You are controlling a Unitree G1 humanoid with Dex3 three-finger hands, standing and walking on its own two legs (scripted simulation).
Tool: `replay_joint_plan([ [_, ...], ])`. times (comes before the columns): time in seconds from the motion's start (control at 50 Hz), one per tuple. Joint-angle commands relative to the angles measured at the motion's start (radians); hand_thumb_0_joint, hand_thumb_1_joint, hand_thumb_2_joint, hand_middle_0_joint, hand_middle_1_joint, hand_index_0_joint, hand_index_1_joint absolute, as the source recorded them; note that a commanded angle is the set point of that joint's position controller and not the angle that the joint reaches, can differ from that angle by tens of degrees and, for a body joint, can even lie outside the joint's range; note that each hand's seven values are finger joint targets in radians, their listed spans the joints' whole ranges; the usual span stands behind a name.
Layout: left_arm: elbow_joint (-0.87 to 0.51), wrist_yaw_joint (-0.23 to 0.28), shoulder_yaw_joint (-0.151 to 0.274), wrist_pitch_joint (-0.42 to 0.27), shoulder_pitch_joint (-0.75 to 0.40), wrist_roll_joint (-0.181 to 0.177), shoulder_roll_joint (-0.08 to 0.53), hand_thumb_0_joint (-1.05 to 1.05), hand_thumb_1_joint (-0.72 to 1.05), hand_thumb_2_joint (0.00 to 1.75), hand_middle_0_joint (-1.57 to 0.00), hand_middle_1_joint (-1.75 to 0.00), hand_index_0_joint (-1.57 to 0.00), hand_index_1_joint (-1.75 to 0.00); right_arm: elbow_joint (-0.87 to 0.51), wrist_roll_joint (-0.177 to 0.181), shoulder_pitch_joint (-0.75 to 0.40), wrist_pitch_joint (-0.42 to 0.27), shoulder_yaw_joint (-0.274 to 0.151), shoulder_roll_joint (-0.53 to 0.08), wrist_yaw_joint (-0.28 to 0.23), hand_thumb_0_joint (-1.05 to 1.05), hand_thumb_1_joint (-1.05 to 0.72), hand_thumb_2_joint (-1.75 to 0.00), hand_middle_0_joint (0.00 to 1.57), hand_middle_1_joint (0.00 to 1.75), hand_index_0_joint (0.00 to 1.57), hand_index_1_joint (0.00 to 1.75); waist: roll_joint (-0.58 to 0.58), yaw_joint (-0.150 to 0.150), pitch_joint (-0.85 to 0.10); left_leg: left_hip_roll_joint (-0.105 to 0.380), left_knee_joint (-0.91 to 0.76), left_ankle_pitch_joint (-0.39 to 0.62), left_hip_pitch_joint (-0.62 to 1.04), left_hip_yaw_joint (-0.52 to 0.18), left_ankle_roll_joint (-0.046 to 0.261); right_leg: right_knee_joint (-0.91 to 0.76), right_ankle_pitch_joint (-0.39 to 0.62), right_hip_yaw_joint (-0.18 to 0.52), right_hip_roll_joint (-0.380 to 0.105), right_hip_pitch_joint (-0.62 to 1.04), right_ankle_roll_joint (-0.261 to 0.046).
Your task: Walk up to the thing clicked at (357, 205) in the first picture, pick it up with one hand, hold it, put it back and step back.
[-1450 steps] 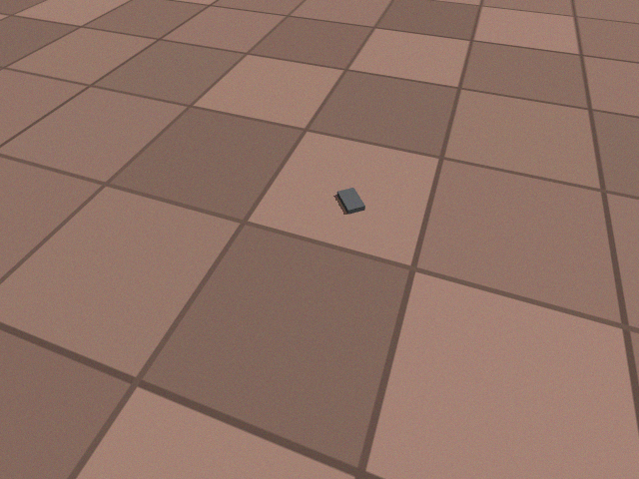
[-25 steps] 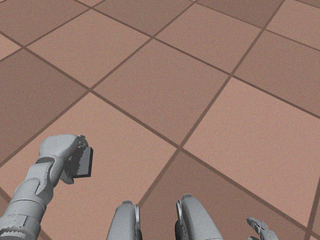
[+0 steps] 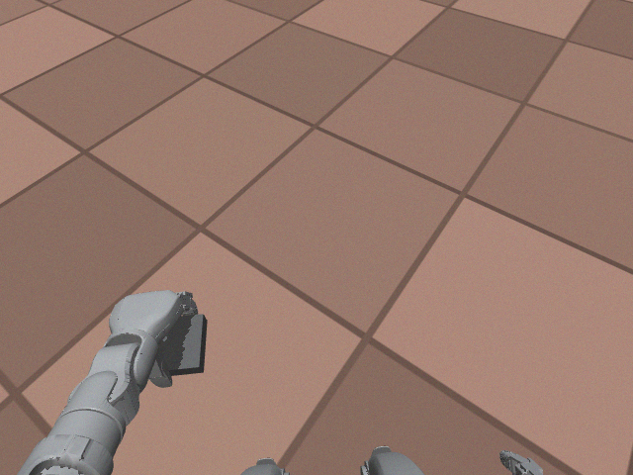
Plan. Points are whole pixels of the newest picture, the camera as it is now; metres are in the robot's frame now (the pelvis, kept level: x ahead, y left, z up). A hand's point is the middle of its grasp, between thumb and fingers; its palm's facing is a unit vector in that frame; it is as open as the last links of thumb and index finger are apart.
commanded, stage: lift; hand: left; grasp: from above
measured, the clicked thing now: (159, 347) +0.33 +0.24 -0.10
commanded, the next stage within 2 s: hold in 0.02 s
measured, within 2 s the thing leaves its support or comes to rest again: neither
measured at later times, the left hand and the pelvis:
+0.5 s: hand (148, 332) +0.32 +0.22 -0.02, palm faces -0.46 -0.04 -0.88, open 10.6 cm; pelvis +0.02 +0.00 +0.03, yaw +0 degrees
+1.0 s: hand (145, 342) +0.30 +0.21 +0.00, palm faces -0.46 -0.04 -0.89, open 10.7 cm; pelvis +0.01 +0.00 +0.04, yaw +0 degrees
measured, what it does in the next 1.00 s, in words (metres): stands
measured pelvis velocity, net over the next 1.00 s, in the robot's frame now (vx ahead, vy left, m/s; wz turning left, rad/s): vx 0.01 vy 0.00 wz -0.01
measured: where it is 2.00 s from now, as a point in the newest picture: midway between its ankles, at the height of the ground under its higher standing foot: outside the picture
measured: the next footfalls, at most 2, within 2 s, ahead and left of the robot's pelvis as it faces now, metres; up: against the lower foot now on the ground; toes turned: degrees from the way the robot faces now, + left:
none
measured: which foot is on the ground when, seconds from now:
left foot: down 0.00-1.00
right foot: down 0.00-1.00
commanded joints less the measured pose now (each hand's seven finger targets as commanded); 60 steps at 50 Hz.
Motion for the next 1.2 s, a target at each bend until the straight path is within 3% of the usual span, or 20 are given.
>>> replay_joint_plan([
  [0.0,-0.191,0.024,0.070,0.010,-0.277,-0.012,0.194,0.00,0.74,0.63,-1.03,-0.62,-1.07,-0.59,-0.104,0.002,0.012,-0.031,-0.057,-0.150,-0.016,0.00,-0.89,-0.90,0.20,0.30,0.20,0.30,0.018,0.006,-0.298,-0.018,-0.176,0.302,0.254,-0.009,-0.008,-0.164,0.254,-0.001,0.024,0.208,-0.029],
  [0.14,-0.218,-0.015,0.071,-0.008,-0.253,-0.009,0.203,0.00,0.76,0.62,-1.04,-0.62,-1.08,-0.58,-0.121,0.006,-0.003,-0.018,-0.052,-0.151,-0.018,0.00,-0.89,-0.89,0.20,0.30,0.20,0.30,0.013,0.010,-0.259,-0.018,-0.233,0.319,0.296,-0.008,-0.007,-0.211,0.256,-0.004,0.026,0.251,-0.031],
  [0.22,-0.254,-0.022,0.089,-0.022,-0.247,0.003,0.226,0.00,0.77,0.62,-1.05,-0.62,-1.09,-0.58,-0.136,0.008,-0.028,-0.011,-0.051,-0.151,-0.019,0.00,-0.89,-0.89,0.20,0.30,0.20,0.30,0.016,0.027,-0.244,-0.024,-0.262,0.299,0.319,-0.005,-0.007,-0.242,0.242,0.002,0.022,0.281,-0.030],
  [0.24,-0.251,-0.024,0.080,-0.023,-0.250,0.005,0.216,0.00,0.76,0.62,-1.05,-0.61,-1.08,-0.58,-0.135,0.008,-0.026,-0.010,-0.049,-0.149,-0.019,0.00,-0.90,-0.90,0.20,0.30,0.20,0.30,0.012,0.017,-0.239,-0.023,-0.265,0.300,0.325,-0.004,-0.006,-0.244,0.243,0.002,0.023,0.280,-0.030],
  [0.38,-0.291,-0.049,0.082,-0.023,-0.238,-0.002,0.218,0.00,0.77,0.65,-1.04,-0.62,-1.08,-0.58,-0.136,0.010,-0.036,0.000,-0.053,-0.155,-0.020,0.00,-0.89,-0.89,0.20,0.30,0.20,0.30,0.009,0.023,-0.263,-0.021,-0.281,0.402,0.379,-0.004,-0.008,-0.257,0.332,0.003,0.023,0.335,-0.026],
  [0.5,-0.309,-0.072,0.079,-0.026,-0.212,-0.007,0.212,0.00,0.77,0.63,-1.05,-0.61,-1.09,-0.57,-0.155,0.013,-0.068,0.007,-0.049,-0.153,-0.021,0.00,-0.89,-0.89,0.20,0.30,0.20,0.30,0.015,0.039,-0.218,-0.023,-0.316,0.367,0.390,0.001,-0.008,-0.286,0.297,0.001,0.022,0.344,-0.028],
  [0.86,-0.368,-0.095,0.080,-0.024,-0.193,-0.018,0.211,0.00,0.76,0.65,-1.03,-0.65,-1.07,-0.60,-0.184,0.018,-0.126,0.009,-0.037,-0.148,-0.027,0.00,-0.90,-0.90,0.20,0.30,0.20,0.30,-0.012,0.047,-0.168,-0.025,-0.383,0.279,0.426,0.003,-0.001,-0.349,0.216,0.009,0.016,0.377,-0.023],
  [1.0,-0.387,-0.105,0.083,-0.027,-0.187,-0.011,0.213,0.00,0.73,0.66,-1.00,-0.67,-1.05,-0.63,-0.186,0.018,-0.131,0.008,-0.036,-0.146,-0.031,0.00,-0.90,-0.90,0.20,0.30,0.20,0.30,-0.021,0.049,-0.177,-0.026,-0.396,0.300,0.449,0.006,0.001,-0.361,0.236,0.010,0.016,0.397,-0.023],
  [1.02,-0.423,-0.103,0.092,-0.029,-0.205,-0.019,0.221,0.00,0.74,0.68,-1.02,-0.67,-1.06,-0.63,-0.190,0.020,-0.135,0.007,-0.037,-0.148,-0.031,0.00,-0.90,-0.90,0.20,0.30,0.20,0.30,-0.003,0.060,-0.187,-0.026,-0.403,0.304,0.462,0.008,-0.002,-0.365,0.236,0.009,0.016,0.410,-0.024],
  [1.18,-0.395,-0.112,0.082,-0.019,-0.173,-0.022,0.213,0.00,0.74,0.67,-1.01,-0.68,-1.06,-0.63,-0.194,0.024,-0.158,0.007,-0.030,-0.143,-0.033,0.00,-0.90,-0.90,0.20,0.30,0.20,0.30,-0.021,0.060,-0.135,-0.025,-0.436,0.276,0.465,0.007,0.000,-0.401,0.207,0.007,0.014,0.415,-0.023],
])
